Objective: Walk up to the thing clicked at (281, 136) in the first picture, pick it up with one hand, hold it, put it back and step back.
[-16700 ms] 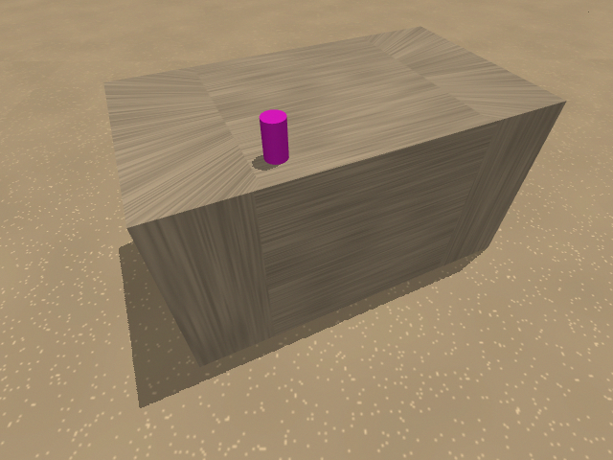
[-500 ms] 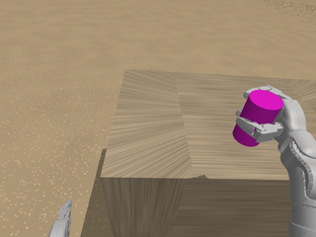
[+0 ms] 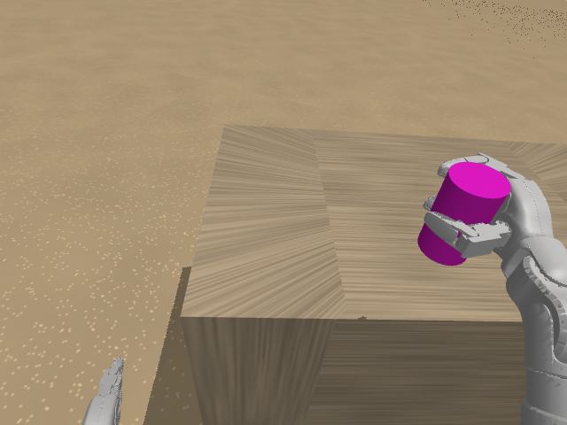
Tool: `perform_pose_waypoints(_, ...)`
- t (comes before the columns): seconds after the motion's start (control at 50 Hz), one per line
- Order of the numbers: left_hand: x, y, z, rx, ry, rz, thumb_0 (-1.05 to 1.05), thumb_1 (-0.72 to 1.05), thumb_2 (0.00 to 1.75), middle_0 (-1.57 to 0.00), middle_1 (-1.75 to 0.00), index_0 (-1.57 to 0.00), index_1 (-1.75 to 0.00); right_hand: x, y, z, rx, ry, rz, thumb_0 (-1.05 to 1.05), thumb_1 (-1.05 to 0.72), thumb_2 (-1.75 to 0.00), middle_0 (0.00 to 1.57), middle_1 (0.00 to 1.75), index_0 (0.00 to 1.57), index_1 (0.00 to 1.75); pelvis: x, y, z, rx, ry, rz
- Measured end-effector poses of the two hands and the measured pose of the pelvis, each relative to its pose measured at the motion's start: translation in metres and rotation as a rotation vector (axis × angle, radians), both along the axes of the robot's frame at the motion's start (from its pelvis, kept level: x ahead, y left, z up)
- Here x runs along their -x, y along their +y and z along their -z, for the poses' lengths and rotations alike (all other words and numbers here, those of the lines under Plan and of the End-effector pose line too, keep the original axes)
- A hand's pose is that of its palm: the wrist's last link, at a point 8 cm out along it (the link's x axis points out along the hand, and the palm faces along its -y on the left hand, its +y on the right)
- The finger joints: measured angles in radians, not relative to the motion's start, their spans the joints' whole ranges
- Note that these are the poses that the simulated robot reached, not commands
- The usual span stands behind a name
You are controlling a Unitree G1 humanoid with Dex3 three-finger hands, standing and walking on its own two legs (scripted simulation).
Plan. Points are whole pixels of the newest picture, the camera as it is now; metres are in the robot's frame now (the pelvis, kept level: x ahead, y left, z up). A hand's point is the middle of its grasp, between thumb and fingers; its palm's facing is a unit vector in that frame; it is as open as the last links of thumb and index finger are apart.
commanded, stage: hold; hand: right
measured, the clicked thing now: (458, 215) +0.33 -0.17 +0.22
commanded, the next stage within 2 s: crouch in 1.62 s
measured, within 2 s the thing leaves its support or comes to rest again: neither
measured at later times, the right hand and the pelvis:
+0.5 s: hand (458, 213) +0.32 -0.16 +0.23, palm faces +0.05 +1.00 -0.06, open 9.1 cm; pelvis +0.00 +0.00 +0.00, yaw +0 degrees
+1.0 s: hand (450, 212) +0.33 -0.16 +0.23, palm faces +0.05 +1.00 -0.05, open 9.1 cm; pelvis +0.00 +0.00 +0.00, yaw +0 degrees
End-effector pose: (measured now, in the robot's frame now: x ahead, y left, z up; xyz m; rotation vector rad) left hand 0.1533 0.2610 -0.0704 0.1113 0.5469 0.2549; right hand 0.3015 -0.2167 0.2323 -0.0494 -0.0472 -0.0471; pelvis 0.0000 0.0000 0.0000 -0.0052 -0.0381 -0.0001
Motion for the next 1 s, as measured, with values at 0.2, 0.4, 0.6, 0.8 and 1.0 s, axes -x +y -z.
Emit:
perform_pose_waypoints(0.2, 0.0012, -0.0006, 0.0014, -0.001, 0.006, 0.0, -0.01, -0.53, 0.06, -0.05, -0.04, -0.04, -0.05, 0.0022, 0.0019, 0.0066, 0.002, 0.012, -0.002, 0.0, 0.3, -1.15, 0.75, 1.09, 0.77, 1.1, 0.0006, 0.0002, 0.0002, 0.001, -0.001, -0.002)
perform_pose_waypoints(0.4, -0.0012, -0.0021, -0.0011, -0.001, -0.014, 0.004, -0.01, -0.53, 0.06, -0.05, -0.04, -0.04, -0.05, 0.0068, 0.0007, 0.0033, 0.01, -0.011, 0.008, 0.0, 0.3, -1.15, 0.75, 1.09, 0.77, 1.1, 0.0011, 0.0011, 0.0006, 0.0, -0.003, 0.001)
perform_pose_waypoints(0.6, 0.0, -0.001, 0.0019, 0.004, -0.004, 0.0, -0.01, -0.53, 0.06, -0.05, -0.04, -0.04, -0.05, 0.0036, 0.0046, 0.0003, 0.007, -0.001, -0.009, 0.0, 0.3, -1.15, 0.75, 1.09, 0.77, 1.1, 0.0014, 0.0007, 0.0005, 0.0, -0.005, 0.001)
perform_pose_waypoints(0.8, 0.003, 0.0012, 0.0006, -0.001, -0.005, 0.001, -0.01, -0.53, 0.06, -0.05, -0.04, -0.04, -0.05, 0.0004, 0.0068, 0.0038, -0.002, 0.004, 0.0, 0.0, 0.3, -1.15, 0.75, 1.09, 0.77, 1.1, 0.0022, 0.0024, 0.0005, 0.002, -0.002, -0.002)
perform_pose_waypoints(1.0, 0.001, 0.0013, 0.0023, -0.003, 0.003, -0.001, -0.01, -0.53, 0.06, -0.05, -0.04, -0.04, -0.05, -0.0005, 0.0083, 0.0043, -0.001, 0.002, 0.005, 0.0, 0.3, -1.15, 0.75, 1.09, 0.77, 1.1, 0.0008, 0.0028, 0.0006, 0.001, 0.0, 0.0)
